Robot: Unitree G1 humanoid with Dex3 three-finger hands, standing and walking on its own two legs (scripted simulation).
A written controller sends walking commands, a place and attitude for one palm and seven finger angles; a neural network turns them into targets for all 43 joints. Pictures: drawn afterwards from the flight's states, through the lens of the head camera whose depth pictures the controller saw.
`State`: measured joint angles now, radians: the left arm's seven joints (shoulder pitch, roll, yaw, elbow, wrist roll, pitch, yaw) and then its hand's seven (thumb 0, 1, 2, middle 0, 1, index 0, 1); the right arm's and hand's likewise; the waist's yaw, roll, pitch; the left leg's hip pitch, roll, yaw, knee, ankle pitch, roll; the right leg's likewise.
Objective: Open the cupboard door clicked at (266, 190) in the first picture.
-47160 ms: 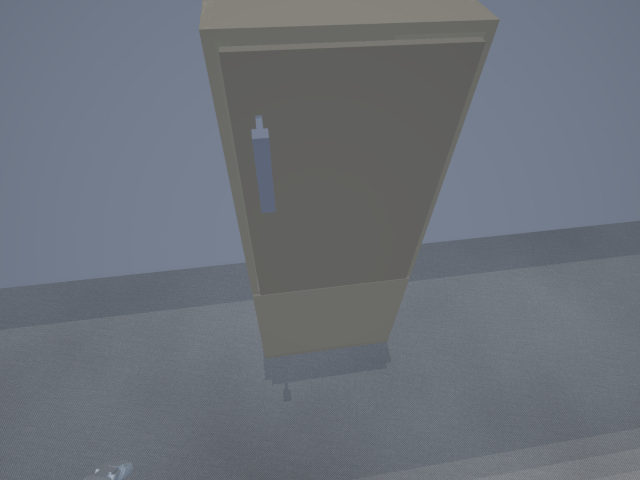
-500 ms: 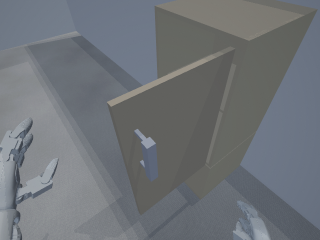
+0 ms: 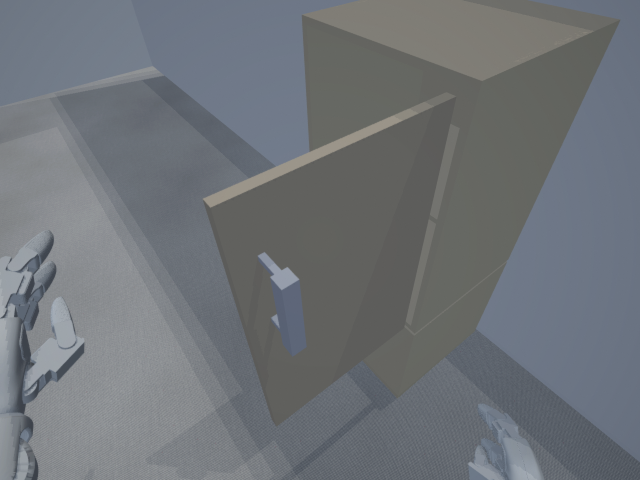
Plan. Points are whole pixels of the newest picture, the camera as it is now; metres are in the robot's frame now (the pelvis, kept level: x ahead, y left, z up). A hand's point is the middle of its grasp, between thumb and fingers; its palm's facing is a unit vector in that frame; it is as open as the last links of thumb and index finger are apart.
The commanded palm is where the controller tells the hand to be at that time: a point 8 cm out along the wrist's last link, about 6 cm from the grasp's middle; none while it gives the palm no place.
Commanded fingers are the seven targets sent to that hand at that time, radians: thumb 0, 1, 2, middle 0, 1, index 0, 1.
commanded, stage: step back with the hand held close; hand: left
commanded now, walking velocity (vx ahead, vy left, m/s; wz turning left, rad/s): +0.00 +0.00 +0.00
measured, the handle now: (280, 304) +0.31 +0.10 +0.07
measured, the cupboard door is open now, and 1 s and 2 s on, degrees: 90 90 90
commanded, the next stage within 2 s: stop stepping back and stand still in 1.18 s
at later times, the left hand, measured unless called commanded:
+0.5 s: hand (37, 379) +0.15 +0.28 +0.15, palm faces +0.35 -0.77 -0.53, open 7.4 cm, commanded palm +0.09 +0.32 +0.17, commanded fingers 0.00 0.90 0.90 -0.20 -0.30 -0.20 -0.30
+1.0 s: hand out of the picture +0.07 +0.30 +0.17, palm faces +0.46 -0.74 -0.49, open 7.4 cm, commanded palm +0.00 +0.34 +0.17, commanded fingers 0.00 0.90 0.90 -0.20 -0.30 -0.20 -0.30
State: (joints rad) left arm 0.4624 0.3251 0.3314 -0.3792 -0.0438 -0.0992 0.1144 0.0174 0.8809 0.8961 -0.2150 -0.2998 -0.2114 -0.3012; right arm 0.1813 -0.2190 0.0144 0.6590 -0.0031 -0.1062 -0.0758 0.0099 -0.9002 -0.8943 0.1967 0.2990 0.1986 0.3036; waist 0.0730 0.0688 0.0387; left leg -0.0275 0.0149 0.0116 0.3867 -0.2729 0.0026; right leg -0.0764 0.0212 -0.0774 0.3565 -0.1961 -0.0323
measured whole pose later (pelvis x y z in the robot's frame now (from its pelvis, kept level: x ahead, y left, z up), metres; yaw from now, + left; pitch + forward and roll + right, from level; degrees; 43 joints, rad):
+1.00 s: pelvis -0.13 +0.03 -0.01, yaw +2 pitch +0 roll -4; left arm 0.52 0.45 0.48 -0.57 0.00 -0.23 0.16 0.02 0.88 0.90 -0.22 -0.30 -0.22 -0.30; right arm 0.23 -0.18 -0.01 0.61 -0.01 -0.09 -0.07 0.01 -0.90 -0.89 0.20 0.30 0.20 0.30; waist -0.01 0.00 0.05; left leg -0.43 0.01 -0.02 0.58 -0.15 0.05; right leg -0.46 0.06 0.00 1.03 -0.44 0.01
